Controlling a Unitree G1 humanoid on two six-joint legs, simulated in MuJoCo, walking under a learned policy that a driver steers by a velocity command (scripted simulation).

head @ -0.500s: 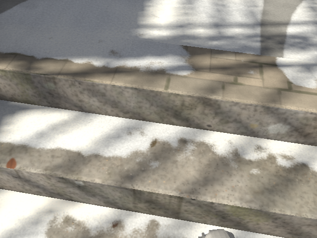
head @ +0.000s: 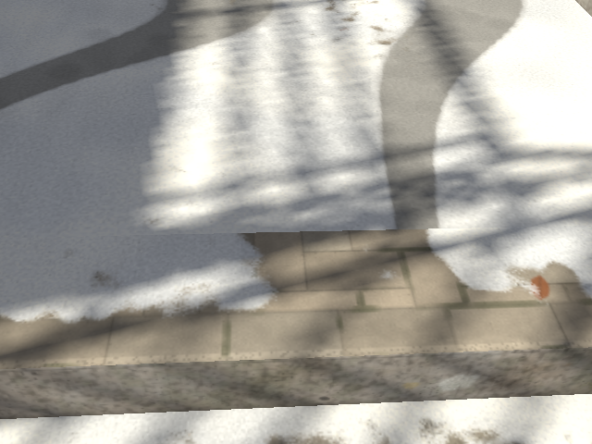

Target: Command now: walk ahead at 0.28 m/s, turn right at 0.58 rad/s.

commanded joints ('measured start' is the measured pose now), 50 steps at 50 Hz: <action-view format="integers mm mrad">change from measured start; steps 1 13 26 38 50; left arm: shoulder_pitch -34 22 169 189 379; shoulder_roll -81 212 113 -29 105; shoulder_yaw -53 20 10 -10 -2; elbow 72 -116 -9 0 42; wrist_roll -2 -53 -12 -40 -9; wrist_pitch -47 -112 -25 16 18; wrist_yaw -19 -2 -32 63 121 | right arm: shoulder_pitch -139 -445 -428 -134 -300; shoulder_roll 88 101 85 -4 182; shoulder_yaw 28 59 21 5 1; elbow -199 -442 -236 -147 -239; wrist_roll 0 47 42 46 62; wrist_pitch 11 74 -51 -28 108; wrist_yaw -53 -92 -129 -149 -186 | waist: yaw -132 -173 27 -48 -33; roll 50 -197 -40 27 -176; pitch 62 46 -17 118 222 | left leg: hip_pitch -464 217 -26 155 -546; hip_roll -20 15 73 249 53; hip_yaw -38 245 -14 -149 229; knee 208 -346 -1365 -1120 132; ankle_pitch -100 -140 -270 -523 -733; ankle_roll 91 -114 -18 101 -80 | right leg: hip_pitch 203 -151 -14 106 791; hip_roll -229 -319 -160 -206 -535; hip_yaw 414 357 282 -28 198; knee -543 -868 526 -71 -663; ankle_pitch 616 786 451 369 1290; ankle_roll -209 -85 152 123 -157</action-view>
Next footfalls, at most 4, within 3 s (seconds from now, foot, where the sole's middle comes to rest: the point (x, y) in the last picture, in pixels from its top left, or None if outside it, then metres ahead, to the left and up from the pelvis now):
0.30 left None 0.32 0.17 -0.53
0.90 right None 0.14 0.00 -0.70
1.20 left None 0.31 0.19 -0.53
1.96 right None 0.14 -0.07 -0.70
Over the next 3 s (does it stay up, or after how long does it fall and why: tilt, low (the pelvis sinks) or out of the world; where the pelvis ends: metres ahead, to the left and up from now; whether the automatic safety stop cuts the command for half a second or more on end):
stays up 0.08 0.02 0.08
